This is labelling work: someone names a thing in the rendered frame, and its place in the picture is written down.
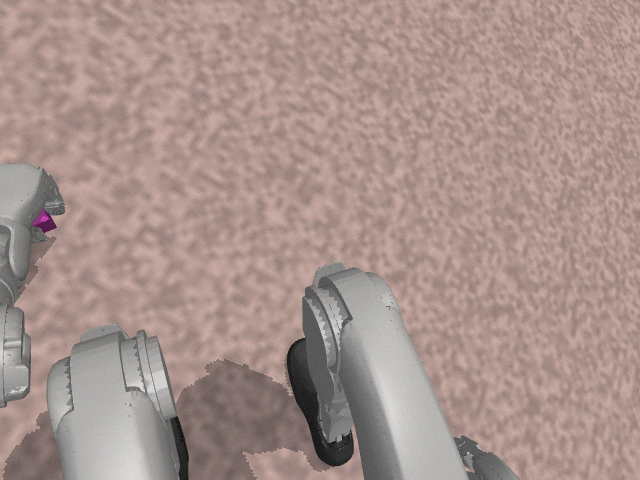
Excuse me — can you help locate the cube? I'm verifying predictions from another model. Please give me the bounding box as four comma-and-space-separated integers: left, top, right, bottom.
32, 209, 57, 233

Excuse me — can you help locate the left robot foot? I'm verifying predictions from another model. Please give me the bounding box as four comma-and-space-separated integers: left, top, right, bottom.
170, 416, 189, 480

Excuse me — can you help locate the left robot arm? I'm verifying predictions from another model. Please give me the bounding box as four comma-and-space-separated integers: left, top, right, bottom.
0, 218, 32, 408

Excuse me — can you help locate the right robot foot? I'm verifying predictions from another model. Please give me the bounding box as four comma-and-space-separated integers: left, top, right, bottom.
287, 338, 354, 466

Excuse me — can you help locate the right robot hand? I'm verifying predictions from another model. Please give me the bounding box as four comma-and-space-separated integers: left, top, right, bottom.
453, 435, 520, 480

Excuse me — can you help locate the left robot hand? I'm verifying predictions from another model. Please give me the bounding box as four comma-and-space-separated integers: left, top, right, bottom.
0, 163, 65, 244

